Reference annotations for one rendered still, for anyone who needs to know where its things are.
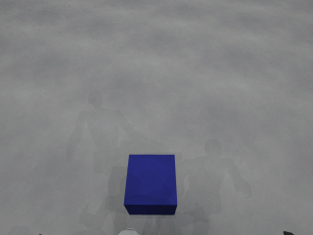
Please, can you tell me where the carton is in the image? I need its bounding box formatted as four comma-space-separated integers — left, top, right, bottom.
123, 154, 178, 215

